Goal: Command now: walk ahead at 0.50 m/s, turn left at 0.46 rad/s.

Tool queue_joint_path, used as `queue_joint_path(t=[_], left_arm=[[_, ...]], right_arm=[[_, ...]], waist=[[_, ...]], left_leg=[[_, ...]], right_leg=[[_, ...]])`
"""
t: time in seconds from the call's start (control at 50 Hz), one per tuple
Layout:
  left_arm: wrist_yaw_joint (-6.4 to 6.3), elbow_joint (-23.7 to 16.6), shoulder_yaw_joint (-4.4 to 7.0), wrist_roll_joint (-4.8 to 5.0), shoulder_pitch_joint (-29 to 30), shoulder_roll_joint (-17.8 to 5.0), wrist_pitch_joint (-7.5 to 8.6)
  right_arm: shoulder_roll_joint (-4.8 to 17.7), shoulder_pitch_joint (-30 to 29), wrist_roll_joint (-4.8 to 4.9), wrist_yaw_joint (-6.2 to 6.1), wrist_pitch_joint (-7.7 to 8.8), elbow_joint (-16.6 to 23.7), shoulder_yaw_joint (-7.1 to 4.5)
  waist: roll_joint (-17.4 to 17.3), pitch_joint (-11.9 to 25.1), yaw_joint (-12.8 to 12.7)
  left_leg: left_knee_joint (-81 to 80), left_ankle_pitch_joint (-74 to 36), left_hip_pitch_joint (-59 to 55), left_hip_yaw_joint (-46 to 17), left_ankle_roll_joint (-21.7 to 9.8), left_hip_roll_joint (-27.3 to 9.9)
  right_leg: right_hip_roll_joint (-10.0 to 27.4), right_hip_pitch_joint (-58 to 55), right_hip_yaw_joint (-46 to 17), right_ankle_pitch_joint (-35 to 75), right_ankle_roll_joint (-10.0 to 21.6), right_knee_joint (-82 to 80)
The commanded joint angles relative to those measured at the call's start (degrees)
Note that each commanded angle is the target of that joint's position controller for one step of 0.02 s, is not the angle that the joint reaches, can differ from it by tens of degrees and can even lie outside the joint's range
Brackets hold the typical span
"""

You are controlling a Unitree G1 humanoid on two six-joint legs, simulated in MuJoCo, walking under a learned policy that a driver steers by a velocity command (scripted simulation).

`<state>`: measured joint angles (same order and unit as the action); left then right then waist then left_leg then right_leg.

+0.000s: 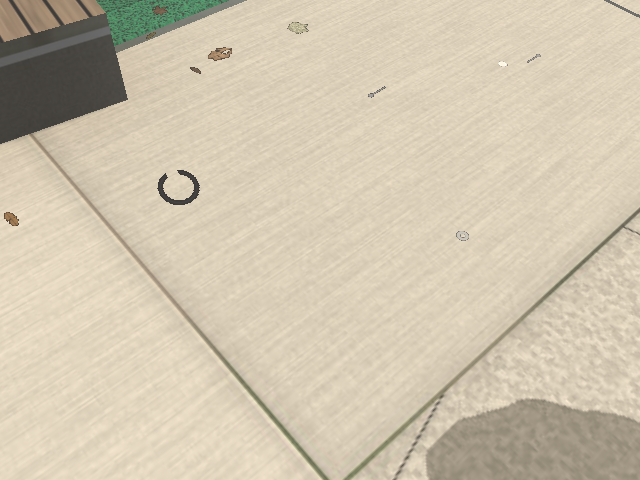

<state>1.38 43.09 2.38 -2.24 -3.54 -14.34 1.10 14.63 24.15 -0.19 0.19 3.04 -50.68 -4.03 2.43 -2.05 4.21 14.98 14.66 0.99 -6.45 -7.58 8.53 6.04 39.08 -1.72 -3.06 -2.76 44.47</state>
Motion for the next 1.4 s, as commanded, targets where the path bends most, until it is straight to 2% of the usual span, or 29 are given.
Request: queue_joint_path(t=[0.02,0.08,0.14,0.16,0.18,0.2,0.22,0.24,0.26,0.36,0.56,0.62,0.66,0.68,0.7,0.72,0.76,0.8,0.96,1.1,1.16,1.2,1.22,1.24,1.26,1.28,1.3,1.34,1.4], left_arm=[[0.38,-6.3,0.20,0.30,8.5,-3.7,1.40],[0.48,-6.8,0.16,0.51,7.3,-4.5,2.18],[-0.97,-1.5,1.75,0.70,-9.9,-7.8,3.19],[-1.85,-0.2,2.52,-0.27,-18.6,-10.5,3.76],[-1.96,0.3,4.26,-1.42,-23.4,-17.3,3.58],[-1.20,0.8,3.72,0.32,-20.2,-13.6,2.68],[-1.05,-0.2,2.77,1.03,-13.9,-9.5,2.52],[-0.77,-0.3,1.92,0.96,-10.7,-6.2,2.74],[-0.81,0.5,1.48,0.81,-10.4,-5.2,3.03],[-0.43,4.4,1.46,1.81,-14.9,-5.9,4.94],[-0.57,8.9,1.59,1.71,-22.9,-7.5,4.41],[-1.04,9.6,1.77,1.35,-22.6,-8.3,3.87],[-1.23,10.1,1.66,1.51,-21.7,-8.3,3.39],[-1.26,9.2,1.06,1.71,-21.4,-6.8,3.43],[-0.86,6.4,-0.46,3.38,-25.2,-0.9,3.65],[-1.22,7.2,0.88,2.06,-24.5,-5.6,3.32],[-0.68,6.1,1.12,1.52,-17.7,-5.7,3.30],[-0.13,6.7,0.96,0.64,-17.9,-4.3,2.24],[0.86,3.5,0.58,0.35,-6.1,-3.0,0.60],[0.74,0.2,-0.41,0.93,4.2,-2.4,1.13],[0.64,-0.1,-0.09,0.83,3.2,-3.0,1.51],[0.12,2.3,0.77,0.52,-4.5,-4.1,1.92],[-0.18,5.3,1.56,0.07,-13.3,-5.0,2.36],[-0.68,7.6,2.99,-1.01,-23.0,-9.2,2.66],[-0.94,8.0,4.84,-0.69,-25.2,-15.6,2.30],[-0.42,7.7,4.46,1.88,-20.9,-13.4,1.62],[-0.50,6.6,4.07,2.07,-16.0,-11.7,1.40],[-0.66,6.4,3.02,1.90,-12.7,-7.3,1.65],[-0.94,7.1,2.74,2.43,-13.5,-6.8,2.73]], right_arm=[[8.1,4.5,-0.36,-0.63,0.62,1.8,-1.55],[8.7,4.0,-0.72,-1.28,0.98,1.5,-1.35],[10.7,0.5,-0.95,-0.99,1.45,1.6,-1.58],[8.5,0.8,-0.76,-0.62,1.69,2.4,-0.92],[2.7,9.6,1.66,-0.31,1.59,3.0,0.13],[6.3,8.7,-0.27,-0.52,1.50,1.9,-0.14],[7.0,3.3,-0.96,-0.39,1.18,2.6,-0.36],[6.6,-0.9,-1.26,0.05,1.21,3.5,-0.02],[5.8,-2.6,-1.36,0.47,0.91,4.0,0.12],[3.7,-4.2,-2.42,1.68,-0.78,4.5,1.01],[2.3,-24.2,-1.44,2.05,-0.17,10.2,2.89],[3.4,-23.5,-1.63,1.59,0.22,10.4,2.42],[4.8,-12.8,-2.34,0.88,1.08,6.7,1.42],[7.8,-2.8,-3.38,0.22,1.72,3.9,0.31],[14.4,3.9,-4.35,-0.44,1.72,3.4,-1.41],[13.6,3.0,-1.72,-0.21,0.81,2.8,-1.61],[6.9,-6.5,-0.84,0.27,0.85,3.8,0.11],[4.0,-9.1,-0.57,0.17,1.51,3.0,0.98],[4.9,-1.7,-0.11,0.18,2.69,-1.9,0.68],[5.6,3.5,-1.01,-0.42,2.55,-5.4,0.66],[6.0,2.6,-1.42,-1.16,2.39,-6.2,0.54],[7.2,1.2,-1.68,-1.44,2.03,-6.4,0.28],[7.4,0.6,-1.52,-1.48,1.60,-6.1,0.31],[6.4,0.5,-1.20,-1.56,1.65,-4.3,0.79],[1.7,5.0,0.16,-0.38,2.04,-2.4,1.56],[5.9,0.0,-1.22,-0.32,2.41,-1.8,0.54],[6.2,-4.7,-0.87,0.03,3.06,0.1,0.49],[5.0,-7.4,-1.32,0.03,3.16,1.0,0.72],[3.4,-6.8,-2.66,0.26,0.39,1.9,1.06]], waist=[[-6.3,-1.1,1.5],[-7.0,-1.5,0.0],[-5.6,5.7,-8.3],[-2.5,12.0,-11.6],[12.1,21.3,-8.7],[8.1,18.7,-7.5],[2.2,7.9,-5.5],[-1.8,3.8,-5.3],[-0.5,1.6,-4.5],[2.4,0.9,-2.6],[2.0,-1.8,-7.3],[2.3,-1.6,-6.2],[0.3,3.6,-1.1],[-2.8,10.2,2.5],[-15.0,18.2,2.5],[-14.4,18.5,2.2],[-6.8,4.9,-1.4],[-7.7,0.9,-4.7],[-5.3,-2.3,-4.1],[-6.0,-4.0,-1.4],[-6.1,-3.7,-2.8],[-6.8,1.0,-6.3],[-5.5,5.7,-9.9],[-1.7,11.7,-13.2],[12.7,17.0,-10.1],[5.0,15.8,-9.2],[2.3,7.9,-7.8],[-3.2,1.6,-4.8],[-1.4,2.1,-2.5]], left_leg=[[-0.5,-29.1,-3.5,-10.0,-5.7,-15.2],[1.0,-34.3,-4.4,-10.5,-3.8,-17.1],[18.3,-50.4,-2.4,-6.5,-0.7,-14.0],[32.4,-37.3,5.8,-4.9,0.2,-11.2],[54.6,-0.6,23.3,0.5,3.2,-1.2],[60.0,13.8,30.8,-1.6,2.5,-1.3],[60.6,8.8,33.0,-1.7,2.5,-4.7],[57.3,5.1,32.2,-1.1,2.5,-6.9],[54.5,4.0,31.2,-0.4,2.6,-8.4],[47.2,0.1,31.1,3.4,4.6,-11.3],[20.2,-12.2,29.9,9.6,6.0,-11.8],[16.6,-6.7,26.4,9.9,3.9,-10.4],[10.4,-6.0,12.3,11.0,1.6,-7.4],[10.0,-4.1,-1.8,4.9,-0.9,-12.8],[7.0,1.9,-19.3,-19.8,-7.4,-30.2],[0.5,2.5,-17.7,-32.1,-9.8,-33.1],[-1.6,0.8,-3.3,-16.5,-6.8,-27.1],[-5.3,-5.0,5.6,-7.8,-3.4,-22.0],[-9.9,-16.4,3.9,0.9,-4.6,-19.0],[-8.0,-25.3,-4.3,6.0,-3.2,-20.4],[-3.2,-36.6,-8.2,9.0,-1.8,-22.0],[9.0,-53.1,-9.2,11.7,-0.4,-21.6],[20.8,-53.0,-6.1,14.0,0.9,-19.9],[37.1,-37.2,6.1,15.4,2.2,-18.1],[59.4,5.5,29.3,15.1,5.1,-5.4],[63.9,11.9,36.3,4.1,4.3,-6.7],[62.7,6.9,39.0,3.7,4.0,-9.8],[55.0,2.4,34.6,3.8,4.9,-13.1],[48.7,2.5,29.5,4.6,7.5,-13.8]], right_leg=[[-2.8,2.0,2.6,2.9,1.2,-6.0],[-4.2,-5.5,2.7,1.6,4.0,-11.9],[-8.2,-27.5,4.6,-2.8,7.6,-17.5],[0.0,-40.9,-3.7,-7.4,9.9,-17.7],[16.9,-57.5,-31.7,-11.1,18.6,-20.7],[17.6,-53.4,-43.4,-16.6,19.3,-28.4],[15.6,-43.4,-34.3,-20.6,18.2,-29.5],[12.6,-36.8,-26.5,-16.9,16.7,-30.8],[9.9,-33.1,-20.4,-11.3,15.2,-31.9],[6.2,-29.7,-9.6,2.3,15.2,-36.0],[5.2,-35.8,-2.0,11.4,13.1,-35.4],[7.3,-39.7,-2.5,18.0,12.3,-30.9],[4.7,-39.0,0.5,28.4,10.6,-17.2],[2.1,-31.3,2.6,20.6,9.3,-4.4],[-5.8,-11.8,7.3,-6.3,6.3,16.9],[-8.9,-3.4,2.0,-27.2,6.8,25.0],[-3.1,-1.5,-0.8,-18.6,7.5,24.2],[-0.6,-6.6,-0.2,-14.9,6.5,18.5],[1.1,0.1,2.8,-1.9,2.9,6.7],[-1.9,-2.1,5.4,2.1,5.4,-8.0],[-4.3,-6.0,6.3,-3.3,8.6,-11.1],[-8.4,-15.9,8.6,-7.6,11.2,-12.7],[-10.2,-26.5,8.9,-5.9,12.8,-16.1],[-1.5,-41.4,-2.7,-8.7,16.1,-16.8],[14.0,-56.9,-34.5,-10.3,25.6,-23.2],[13.1,-55.6,-39.6,-11.0,24.7,-28.1],[11.9,-48.0,-30.4,-8.4,23.3,-28.4],[7.3,-35.9,-21.2,2.6,20.1,-30.6],[3.3,-29.7,-15.4,8.7,19.1,-32.4]])
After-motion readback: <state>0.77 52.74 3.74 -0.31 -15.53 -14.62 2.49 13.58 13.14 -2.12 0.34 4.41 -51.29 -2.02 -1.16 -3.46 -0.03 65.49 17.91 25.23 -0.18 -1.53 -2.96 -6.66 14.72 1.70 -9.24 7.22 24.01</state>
